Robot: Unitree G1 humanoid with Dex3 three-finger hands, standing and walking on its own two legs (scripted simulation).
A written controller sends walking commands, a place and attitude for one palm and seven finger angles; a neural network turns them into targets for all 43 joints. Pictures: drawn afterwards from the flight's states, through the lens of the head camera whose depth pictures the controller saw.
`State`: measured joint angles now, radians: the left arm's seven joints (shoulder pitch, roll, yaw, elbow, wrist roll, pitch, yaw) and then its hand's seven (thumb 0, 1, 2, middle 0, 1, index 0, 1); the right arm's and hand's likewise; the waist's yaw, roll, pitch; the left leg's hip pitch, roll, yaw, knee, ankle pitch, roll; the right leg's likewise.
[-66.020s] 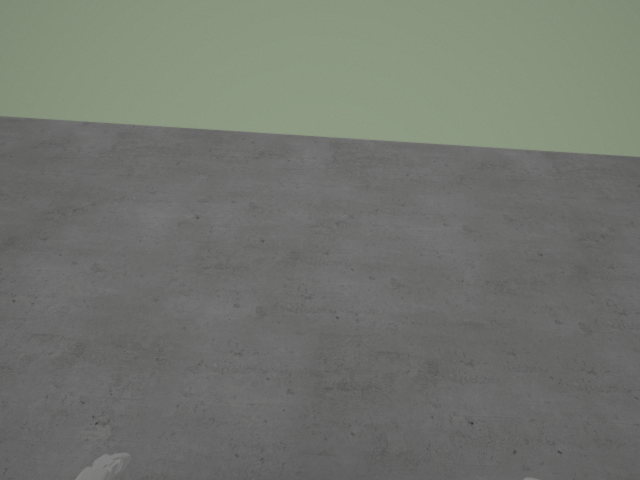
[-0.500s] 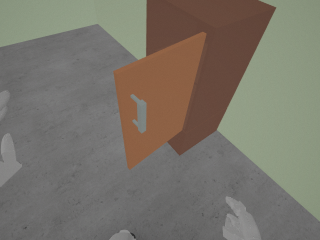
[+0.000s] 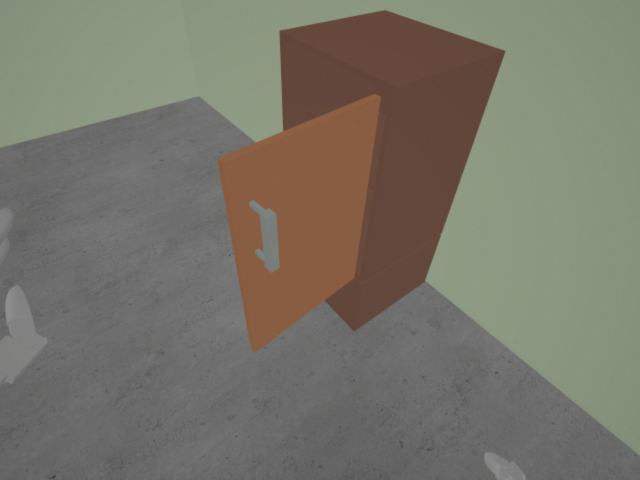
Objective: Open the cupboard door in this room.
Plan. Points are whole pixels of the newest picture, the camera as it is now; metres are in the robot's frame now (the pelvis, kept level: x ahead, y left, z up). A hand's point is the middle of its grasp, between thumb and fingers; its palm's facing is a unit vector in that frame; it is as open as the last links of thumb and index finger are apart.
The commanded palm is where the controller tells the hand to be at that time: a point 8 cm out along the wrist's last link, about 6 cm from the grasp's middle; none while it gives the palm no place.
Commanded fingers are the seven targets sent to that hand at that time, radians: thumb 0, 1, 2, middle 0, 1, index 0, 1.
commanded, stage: stop stepping back and stand still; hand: left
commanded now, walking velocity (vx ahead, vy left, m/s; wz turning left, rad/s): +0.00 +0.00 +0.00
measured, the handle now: (263, 236) +0.55 +0.14 -0.04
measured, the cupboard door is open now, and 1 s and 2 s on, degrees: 95 95 95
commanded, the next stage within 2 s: let the arm hang, fingers relaxed in 0.38 s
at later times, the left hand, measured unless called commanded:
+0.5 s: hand (10, 366) +0.18 +0.29 +0.15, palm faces +0.45 -0.77 -0.45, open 7.4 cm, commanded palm none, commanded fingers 0.00 0.90 0.90 -0.20 -0.30 -0.20 -0.30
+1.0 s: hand out of the picture -0.03 +0.20 -0.17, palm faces +0.07 -0.97 -0.22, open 7.1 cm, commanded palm none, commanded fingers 0.00 0.90 0.90 -0.20 -0.30 -0.20 -0.30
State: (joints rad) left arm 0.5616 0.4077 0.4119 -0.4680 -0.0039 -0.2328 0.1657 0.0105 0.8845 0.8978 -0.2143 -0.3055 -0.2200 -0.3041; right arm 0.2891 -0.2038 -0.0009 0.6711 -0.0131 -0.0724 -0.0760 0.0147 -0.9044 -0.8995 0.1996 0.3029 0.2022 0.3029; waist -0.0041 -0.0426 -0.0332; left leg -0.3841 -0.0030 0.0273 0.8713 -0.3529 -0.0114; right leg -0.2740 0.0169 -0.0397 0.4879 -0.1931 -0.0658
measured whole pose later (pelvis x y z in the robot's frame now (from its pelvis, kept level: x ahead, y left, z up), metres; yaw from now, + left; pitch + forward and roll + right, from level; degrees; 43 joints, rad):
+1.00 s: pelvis -0.03 +0.01 +0.00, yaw +3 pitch -2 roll +0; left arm 0.28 0.20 0.02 1.03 0.02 0.03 0.02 -0.01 0.96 0.90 -0.20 -0.30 -0.21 -0.30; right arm 0.36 -0.17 -0.01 1.07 -0.03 0.05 -0.02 0.01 -0.91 -0.90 0.20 0.30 0.20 0.30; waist -0.01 -0.01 0.05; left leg -0.23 -0.01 0.00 0.50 -0.24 0.01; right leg -0.29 0.00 -0.10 0.44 -0.12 -0.05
